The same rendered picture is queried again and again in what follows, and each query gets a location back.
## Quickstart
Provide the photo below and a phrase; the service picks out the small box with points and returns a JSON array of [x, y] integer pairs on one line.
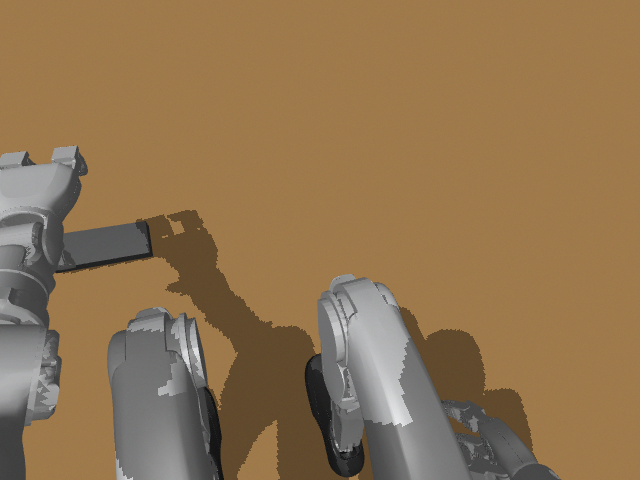
[[108, 245]]

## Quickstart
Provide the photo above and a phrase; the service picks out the left robot hand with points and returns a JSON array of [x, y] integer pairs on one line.
[[54, 187]]

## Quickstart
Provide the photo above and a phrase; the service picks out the right robot hand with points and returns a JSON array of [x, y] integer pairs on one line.
[[499, 453]]

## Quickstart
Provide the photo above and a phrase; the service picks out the right robot foot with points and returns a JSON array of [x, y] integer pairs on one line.
[[345, 464]]

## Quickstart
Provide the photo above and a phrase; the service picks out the left robot foot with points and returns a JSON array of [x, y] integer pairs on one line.
[[216, 437]]

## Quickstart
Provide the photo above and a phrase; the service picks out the left robot arm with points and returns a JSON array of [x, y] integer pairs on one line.
[[30, 250]]

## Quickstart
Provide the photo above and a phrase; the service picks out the right robot arm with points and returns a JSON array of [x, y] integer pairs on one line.
[[535, 472]]

